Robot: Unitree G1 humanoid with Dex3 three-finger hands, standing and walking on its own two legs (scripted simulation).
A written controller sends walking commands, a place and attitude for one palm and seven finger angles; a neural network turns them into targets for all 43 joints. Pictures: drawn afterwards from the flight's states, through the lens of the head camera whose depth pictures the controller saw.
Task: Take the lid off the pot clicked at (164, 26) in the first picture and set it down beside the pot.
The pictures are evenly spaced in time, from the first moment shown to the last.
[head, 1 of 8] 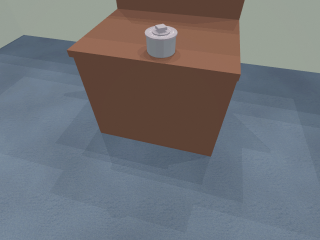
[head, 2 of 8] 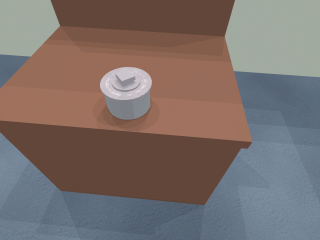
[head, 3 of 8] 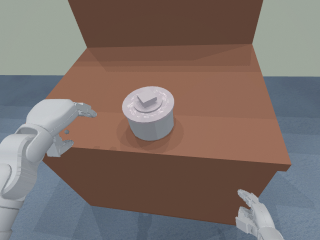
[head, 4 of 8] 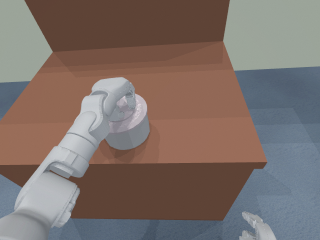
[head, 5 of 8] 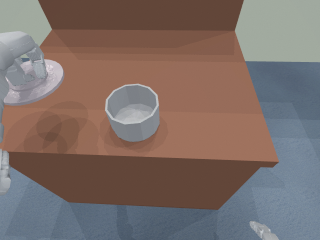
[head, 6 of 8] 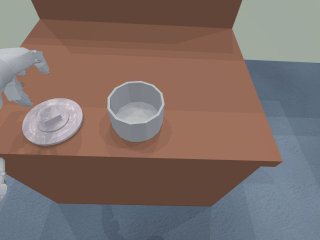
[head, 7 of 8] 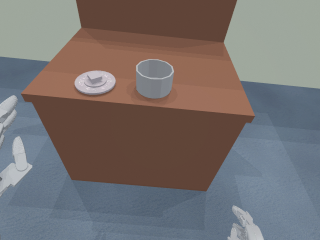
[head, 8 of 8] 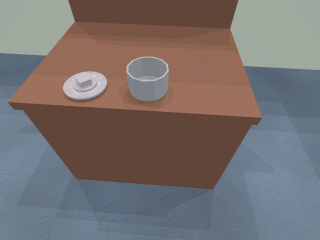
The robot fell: no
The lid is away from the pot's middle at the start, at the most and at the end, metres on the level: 0.00 0.26 0.24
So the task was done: yes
